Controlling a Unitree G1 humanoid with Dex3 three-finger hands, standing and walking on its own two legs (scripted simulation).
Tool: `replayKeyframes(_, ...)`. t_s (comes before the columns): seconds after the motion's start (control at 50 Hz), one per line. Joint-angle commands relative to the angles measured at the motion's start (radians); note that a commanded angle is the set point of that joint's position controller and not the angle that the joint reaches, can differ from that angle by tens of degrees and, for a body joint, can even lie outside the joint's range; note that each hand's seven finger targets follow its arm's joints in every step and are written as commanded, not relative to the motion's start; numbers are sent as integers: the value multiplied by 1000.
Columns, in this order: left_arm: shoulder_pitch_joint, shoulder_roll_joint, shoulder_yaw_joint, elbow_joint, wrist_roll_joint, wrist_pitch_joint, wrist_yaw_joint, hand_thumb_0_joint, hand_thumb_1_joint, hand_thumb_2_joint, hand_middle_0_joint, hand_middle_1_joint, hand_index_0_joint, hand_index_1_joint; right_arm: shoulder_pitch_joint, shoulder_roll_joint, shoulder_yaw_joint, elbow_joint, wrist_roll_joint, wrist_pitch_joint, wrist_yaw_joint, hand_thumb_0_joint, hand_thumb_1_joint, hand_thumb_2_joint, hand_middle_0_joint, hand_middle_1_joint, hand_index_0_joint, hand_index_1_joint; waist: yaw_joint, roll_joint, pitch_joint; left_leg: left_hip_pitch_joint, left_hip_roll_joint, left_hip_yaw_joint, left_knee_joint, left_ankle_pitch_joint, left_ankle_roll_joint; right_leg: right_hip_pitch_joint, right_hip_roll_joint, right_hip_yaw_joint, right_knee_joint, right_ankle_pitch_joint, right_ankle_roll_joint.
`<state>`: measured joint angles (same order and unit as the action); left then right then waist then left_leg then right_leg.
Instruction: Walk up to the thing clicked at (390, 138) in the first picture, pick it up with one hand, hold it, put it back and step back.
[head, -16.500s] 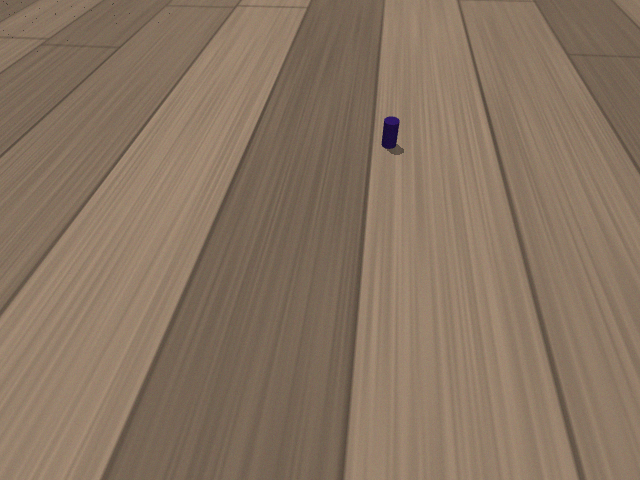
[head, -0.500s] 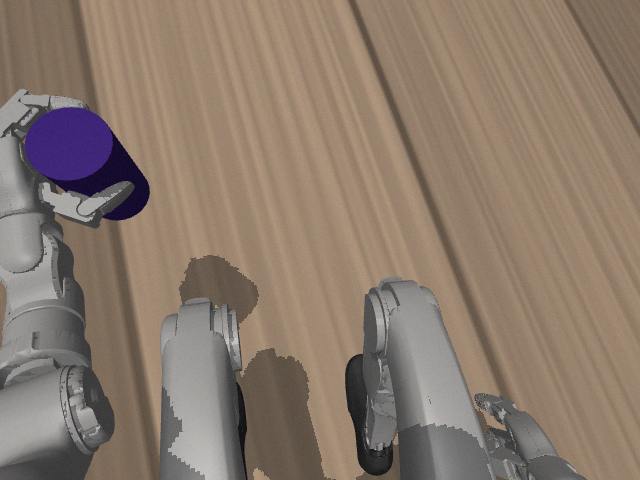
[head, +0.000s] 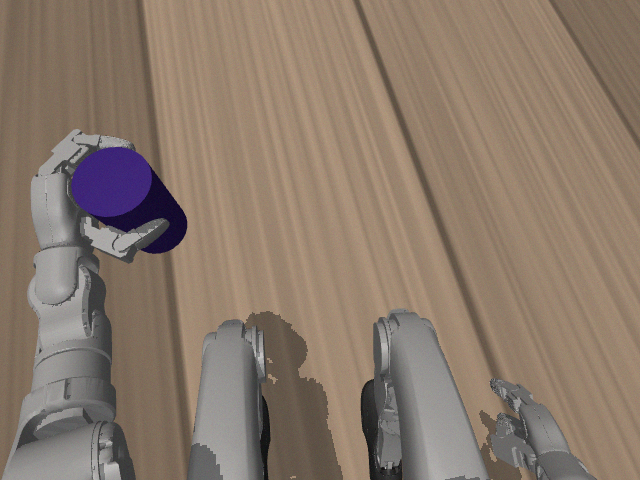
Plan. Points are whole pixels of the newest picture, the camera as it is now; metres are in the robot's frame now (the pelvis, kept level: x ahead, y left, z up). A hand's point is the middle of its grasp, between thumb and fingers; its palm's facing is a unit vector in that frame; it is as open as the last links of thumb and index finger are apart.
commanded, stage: lift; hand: left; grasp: from the side
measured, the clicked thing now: (138, 207) +0.44 +0.23 -0.02
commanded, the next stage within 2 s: hold in 1.52 s
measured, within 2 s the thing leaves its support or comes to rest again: neither
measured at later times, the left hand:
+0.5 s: hand (28, 118) +0.41 +0.22 +0.19, palm faces +0.18 -0.98 -0.04, open 10.9 cm
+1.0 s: hand out of the picture +0.40 +0.20 +0.27, palm faces +0.16 -0.99 -0.03, open 10.9 cm
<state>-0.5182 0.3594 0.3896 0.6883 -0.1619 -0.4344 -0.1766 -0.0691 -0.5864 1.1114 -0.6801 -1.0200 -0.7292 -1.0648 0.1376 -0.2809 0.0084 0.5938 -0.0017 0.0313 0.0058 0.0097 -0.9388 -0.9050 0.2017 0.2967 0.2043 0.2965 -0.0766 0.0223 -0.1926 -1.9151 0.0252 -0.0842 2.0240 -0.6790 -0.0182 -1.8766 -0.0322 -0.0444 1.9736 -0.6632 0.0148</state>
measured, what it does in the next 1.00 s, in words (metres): rises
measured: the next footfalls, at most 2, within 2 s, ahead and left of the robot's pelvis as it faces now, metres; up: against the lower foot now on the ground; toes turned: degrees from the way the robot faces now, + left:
none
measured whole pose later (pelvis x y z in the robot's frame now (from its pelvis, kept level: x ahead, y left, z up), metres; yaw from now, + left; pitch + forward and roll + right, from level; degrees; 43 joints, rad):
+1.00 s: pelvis +0.06 +0.01 +0.23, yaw +2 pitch +15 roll -2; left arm -0.15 0.21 0.15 0.36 -0.16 -0.30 -0.02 -0.07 -0.59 1.11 -0.68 -1.02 -0.73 -1.06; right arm 0.23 -0.22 0.00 0.62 0.01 -0.03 -0.03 0.01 -0.93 -0.90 0.20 0.30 0.20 0.30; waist -0.03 0.02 -0.10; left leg -0.91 0.04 -0.03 1.17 -0.52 -0.01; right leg -0.88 -0.03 -0.04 1.12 -0.50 0.02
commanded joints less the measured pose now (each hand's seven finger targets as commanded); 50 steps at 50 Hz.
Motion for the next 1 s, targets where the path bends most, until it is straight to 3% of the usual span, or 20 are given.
replayKeyframes(0.0, -245, 196, 20, -316, -24, -32, 28, 0, -77, 1197, -1250, -1430, -1288, -1413, 89, -163, -74, -86, 18, -34, -23, 0, -925, -901, 200, 299, 199, 299, 0, 85, -564, 484, -13, 28, -357, 85, 44, 410, 28, 2, -342, 120, -46)
replayKeyframes(0.04, -251, 226, 39, -394, -25, -21, 39, 0, -61, 1209, -1245, -1425, -1279, -1412, 91, -158, -78, -84, 21, -38, -27, 0, -922, -901, 200, 299, 199, 299, 13, 84, -588, 521, -12, 31, -378, 110, 44, 468, 28, 11, -373, 142, -44)
replayKeyframes(0.12, -94, 111, -63, -448, -25, 37, 49, 0, -26, 1193, -1234, -1412, -1270, -1395, 75, -150, -84, -101, 33, -47, -35, 0, -919, -900, 200, 299, 199, 299, 6, 80, -560, 638, -11, 19, -460, 147, 38, 528, 27, 5, -447, 184, -45)
replayKeyframes(0.14, -96, 138, -43, -465, -21, 47, 59, 0, -15, 1203, -1243, -1418, -1278, -1403, 80, -148, -85, -93, 34, -47, -37, 0, -920, -900, 200, 299, 199, 299, 13, 78, -549, 645, -10, 24, -474, 154, 39, 559, 27, 9, -468, 191, -43)
replayKeyframes(0.18, -44, 113, -57, -491, -27, 69, 70, 0, -38, 1190, -1233, -1412, -1270, -1395, 69, -148, -89, -102, 40, -50, -41, 0, -918, -899, 200, 299, 199, 299, 19, 65, -525, 694, -8, 14, -515, 177, 37, 584, 28, 5, -499, 210, -43)
replayKeyframes(0.2, -46, 136, -44, -555, -30, 73, 78, 0, -38, 1194, -1248, -1423, -1284, -1407, 70, -142, -87, -104, 42, -51, -43, 0, -922, -900, 200, 299, 199, 299, 31, 81, -540, 719, -9, 19, -533, 189, 36, 627, 29, 8, -521, 219, -42)
replayKeyframes(0.24, -2, 101, -72, -574, -29, 88, 94, 0, -65, 1194, -1233, -1424, -1273, -1405, 70, -141, -89, -110, 45, -52, -46, 0, -917, -898, 200, 299, 199, 299, 20, 87, -512, 790, -3, -3, -590, 199, 30, 631, 28, -2, -545, 226, -43)
replayKeyframes(0.26, -3, 118, -55, -613, -30, 89, 107, 0, -64, 1193, -1234, -1417, -1270, -1402, 67, -132, -85, -109, 48, -54, -48, 0, -919, -899, 200, 299, 199, 299, 35, 79, -496, 794, -4, -2, -614, 176, 30, 662, 30, -2, -569, 206, -41)
replayKeyframes(0.32, 18, 102, -67, -660, -36, 88, 131, 0, -100, 1208, -1257, -1441, -1293, -1427, 55, -115, -78, -119, 48, -69, -55, 0, -926, -900, 200, 299, 200, 299, 28, 46, -478, 845, -7, 5, -662, 213, 35, 755, 34, 2, -630, 249, -37)
replayKeyframes(0.36, 22, 57, -121, -630, -29, 94, 136, 0, -84, 1209, -1258, -1440, -1294, -1426, 74, -109, -74, -108, 46, -79, -60, 0, -925, -900, 200, 300, 200, 300, 5, 45, -442, 892, -5, 6, -687, 257, 34, 779, 36, 0, -659, 292, -36)
replayKeyframes(0.42, 48, 37, -152, -531, -5, 105, 135, 0, -90, 1228, -1282, -1453, -1313, -1444, 84, -98, -71, -71, 40, -89, -61, 0, -926, -901, 200, 299, 200, 299, 1, 56, -350, 928, -1, 10, -736, 274, 31, 792, 37, 4, -706, 305, -37)
replayKeyframes(0.44, 52, 57, -133, -539, -2, 105, 138, 0, -104, 1220, -1276, -1451, -1309, -1441, 83, -101, -74, -79, 39, -91, -61, 0, -928, -901, 200, 300, 200, 300, 13, 58, -368, 956, -4, 17, -750, 291, 32, 829, 37, 5, -732, 318, -37)
replayKeyframes(0.52, 80, 23, -167, -567, -9, 105, 129, 0, -72, 1215, -1275, -1447, -1310, -1433, 86, -115, -83, -88, 35, -99, -53, 0, -919, -898, 200, 300, 200, 300, 28, 75, -356, 1058, 2, 7, -827, 351, 18, 883, 37, -9, -780, 351, -41)
replayKeyframes(0.58, 110, 32, -145, -559, -8, 102, 139, 0, -53, 1208, -1266, -1432, -1298, -1421, 86, -105, -77, -90, 34, -101, -49, 0, -920, -899, 200, 300, 200, 300, 50, 63, -347, 1104, 2, 15, -867, 378, 17, 949, 40, -12, -821, 370, -41)
replayKeyframes(0.66, 99, 8, -154, -572, -14, 87, 154, 0, -67, 1213, -1274, -1432, -1303, -1424, 70, -88, -67, -100, 32, -106, -46, 0, -923, -900, 200, 300, 200, 300, 42, 26, -278, 1084, -5, 23, -929, 294, 26, 1015, 39, -8, -887, 323, -34)
replayKeyframes(0.68, 110, 25, -124, -550, -14, 83, 161, 0, -39, 1226, -1285, -1439, -1313, -1432, 79, -90, -69, -93, 32, -105, -47, 0, -924, -900, 200, 299, 200, 299, 41, 26, -286, 1098, -3, 21, -937, 314, 25, 1026, 38, -6, -890, 342, -34)
replayKeyframes(0.74, 108, 4, -160, -580, -8, 68, 161, 0, -52, 1200, -1259, -1410, -1285, -1404, 85, -91, -69, -98, 26, -106, -50, 0, -927, -901, 200, 299, 199, 299, 36, 19, -307, 1157, -5, 33, -957, 366, 26, 1077, 39, -4, -918, 391, -33)
replayKeyframes(0.76, 84, -8, -191, -588, -3, 63, 155, 0, -47, 1190, -1255, -1401, -1281, -1395, 84, -88, -68, -94, 24, -106, -49, 0, -925, -901, 200, 300, 199, 300, 26, 40, -283, 1168, -6, 36, -973, 358, 24, 1072, 40, -4, -932, 385, -33)
replayKeyframes(0.84, 105, -14, -209, -564, 12, 63, 155, 0, -41, 1197, -1264, -1407, -1287, -1404, 92, -86, -69, -90, 18, -109, -50, 0, -930, -903, 200, 300, 199, 300, 30, 35, -277, 1210, -6, 40, -1007, 369, 23, 1119, 39, -4, -974, 399, -32)
replayKeyframes(0.98, 136, -17, -180, -559, -2, 56, 166, 0, -15, 1204, -1261, -1409, -1284, -1406, 84, -79, -66, -92, 19, -113, -49, 0, -929, -902, 200, 299, 199, 299, 45, -5, -223, 1231, -9, 50, -1071, 357, 26, 1203, 43, -2, -1044, 392, -26)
